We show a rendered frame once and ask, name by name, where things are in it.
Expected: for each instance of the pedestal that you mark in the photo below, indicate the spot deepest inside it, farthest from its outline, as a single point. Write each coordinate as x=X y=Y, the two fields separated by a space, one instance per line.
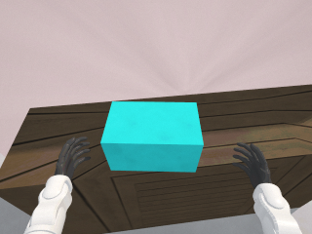
x=277 y=120

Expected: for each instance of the robot left hand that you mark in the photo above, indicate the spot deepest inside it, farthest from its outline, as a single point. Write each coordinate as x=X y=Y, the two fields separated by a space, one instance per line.
x=67 y=159

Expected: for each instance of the robot left forearm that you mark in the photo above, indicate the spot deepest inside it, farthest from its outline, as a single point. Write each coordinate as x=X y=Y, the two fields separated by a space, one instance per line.
x=53 y=201

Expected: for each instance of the robot right hand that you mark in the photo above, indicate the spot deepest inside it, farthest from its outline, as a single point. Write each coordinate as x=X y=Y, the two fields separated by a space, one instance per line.
x=257 y=166

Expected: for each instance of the carton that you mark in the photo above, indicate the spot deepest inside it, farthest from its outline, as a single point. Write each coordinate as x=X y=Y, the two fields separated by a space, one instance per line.
x=153 y=136

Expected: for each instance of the robot right forearm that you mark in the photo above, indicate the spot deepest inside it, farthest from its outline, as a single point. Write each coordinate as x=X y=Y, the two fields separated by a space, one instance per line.
x=273 y=210

